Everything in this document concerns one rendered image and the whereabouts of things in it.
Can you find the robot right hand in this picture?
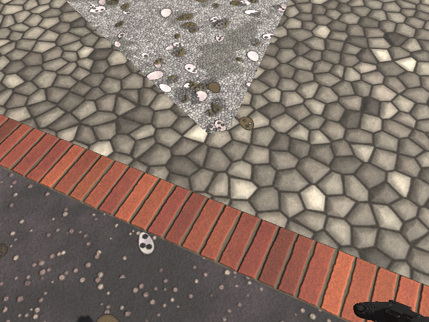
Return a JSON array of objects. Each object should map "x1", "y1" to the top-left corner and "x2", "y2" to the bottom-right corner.
[{"x1": 353, "y1": 300, "x2": 429, "y2": 322}]

